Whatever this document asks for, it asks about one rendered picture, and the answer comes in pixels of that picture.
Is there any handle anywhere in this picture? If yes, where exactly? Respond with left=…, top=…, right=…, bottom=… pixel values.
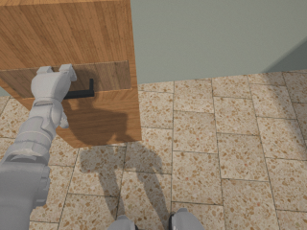
left=63, top=79, right=95, bottom=100

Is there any robot left upper arm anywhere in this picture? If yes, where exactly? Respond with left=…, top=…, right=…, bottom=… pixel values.
left=0, top=161, right=51, bottom=230

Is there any left robot forearm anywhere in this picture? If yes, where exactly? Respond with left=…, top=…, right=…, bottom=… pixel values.
left=0, top=97, right=62, bottom=167

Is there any cabinet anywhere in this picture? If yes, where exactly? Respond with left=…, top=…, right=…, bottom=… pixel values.
left=0, top=0, right=142, bottom=149

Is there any drawer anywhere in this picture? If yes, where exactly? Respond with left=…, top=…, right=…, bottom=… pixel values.
left=0, top=60, right=131, bottom=99

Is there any left robot hand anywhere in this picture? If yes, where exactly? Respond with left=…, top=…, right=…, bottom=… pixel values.
left=31, top=63, right=77, bottom=128

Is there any right robot shin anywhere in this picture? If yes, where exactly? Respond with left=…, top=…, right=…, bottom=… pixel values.
left=176, top=207, right=188, bottom=214

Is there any robot left thigh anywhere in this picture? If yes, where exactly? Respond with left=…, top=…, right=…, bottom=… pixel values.
left=107, top=218, right=135, bottom=230

